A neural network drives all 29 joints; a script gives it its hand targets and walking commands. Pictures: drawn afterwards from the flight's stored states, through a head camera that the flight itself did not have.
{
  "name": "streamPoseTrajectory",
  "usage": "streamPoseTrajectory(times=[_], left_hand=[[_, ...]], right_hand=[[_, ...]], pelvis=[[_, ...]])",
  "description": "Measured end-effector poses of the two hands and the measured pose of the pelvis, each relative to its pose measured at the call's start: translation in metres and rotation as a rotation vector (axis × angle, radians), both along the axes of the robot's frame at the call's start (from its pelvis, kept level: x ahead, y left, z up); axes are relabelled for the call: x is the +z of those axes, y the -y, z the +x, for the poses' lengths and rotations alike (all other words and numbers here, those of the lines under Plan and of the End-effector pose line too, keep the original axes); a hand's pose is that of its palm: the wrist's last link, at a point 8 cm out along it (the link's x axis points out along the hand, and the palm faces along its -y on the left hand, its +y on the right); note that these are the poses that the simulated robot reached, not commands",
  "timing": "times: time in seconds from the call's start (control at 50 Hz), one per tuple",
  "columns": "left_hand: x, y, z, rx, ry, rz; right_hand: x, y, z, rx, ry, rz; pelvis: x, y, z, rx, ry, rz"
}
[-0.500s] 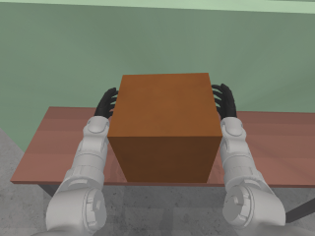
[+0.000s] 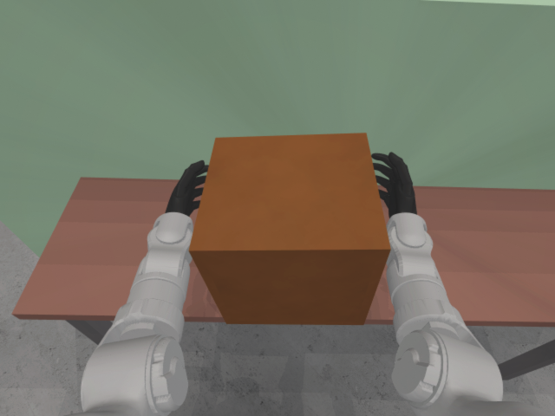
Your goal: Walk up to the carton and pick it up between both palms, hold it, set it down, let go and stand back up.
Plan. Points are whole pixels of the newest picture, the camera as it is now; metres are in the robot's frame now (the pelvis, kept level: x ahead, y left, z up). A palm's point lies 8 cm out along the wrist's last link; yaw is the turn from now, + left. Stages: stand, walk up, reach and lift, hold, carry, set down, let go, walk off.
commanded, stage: set down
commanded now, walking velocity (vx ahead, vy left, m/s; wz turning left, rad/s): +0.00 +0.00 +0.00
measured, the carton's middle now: (291, 234) +0.39 -0.03 +0.01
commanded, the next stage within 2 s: none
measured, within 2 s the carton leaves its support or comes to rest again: rests again in 0.76 s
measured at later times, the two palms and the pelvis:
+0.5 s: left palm (183, 212) +0.41 +0.13 +0.05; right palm (398, 209) +0.39 -0.19 +0.07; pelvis +0.00 +0.00 +0.00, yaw +0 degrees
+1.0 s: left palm (188, 217) +0.41 +0.13 +0.04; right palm (398, 219) +0.38 -0.20 +0.05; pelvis +0.00 +0.00 +0.00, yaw +0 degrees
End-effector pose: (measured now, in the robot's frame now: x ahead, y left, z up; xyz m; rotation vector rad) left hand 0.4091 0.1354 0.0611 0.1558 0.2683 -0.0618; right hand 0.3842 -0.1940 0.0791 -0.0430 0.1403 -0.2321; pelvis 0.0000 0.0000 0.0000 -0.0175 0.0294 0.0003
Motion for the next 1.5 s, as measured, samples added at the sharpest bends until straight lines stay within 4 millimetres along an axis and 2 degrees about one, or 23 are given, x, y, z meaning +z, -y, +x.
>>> streamPoseTrajectory(times=[0.08,0.84,1.06,1.26,1.36,1.5], left_hand=[[-0.006,0.0,0.001,0.002,0.002,0.0],[-0.009,0.003,0.003,0.006,0.033,-0.015],[-0.024,0.009,0.004,0.075,-0.011,-0.124],[-0.027,0.01,0.009,0.079,-0.034,-0.155],[-0.022,0.008,0.013,0.081,-0.026,-0.154],[-0.015,0.0,0.016,0.093,-0.017,-0.15]], right_hand=[[-0.005,0.0,0.001,0.001,0.001,-0.002],[-0.012,0.004,0.0,-0.007,0.014,-0.009],[-0.035,0.009,-0.004,-0.02,-0.074,0.014],[-0.044,0.009,-0.005,-0.025,-0.124,0.037],[-0.043,0.015,-0.005,-0.031,-0.125,0.034],[-0.036,0.034,-0.006,-0.052,-0.11,0.015]], pelvis=[[0.0,0.0,0.001,0.0,-0.013,0.0],[0.0,0.0,0.003,-0.001,-0.032,0.0],[-0.001,-0.001,0.004,-0.003,-0.12,-0.002],[-0.003,-0.003,0.002,-0.006,-0.214,-0.004],[-0.004,-0.003,0.0,-0.007,-0.237,-0.003],[-0.005,-0.002,-0.006,-0.008,-0.257,-0.002]])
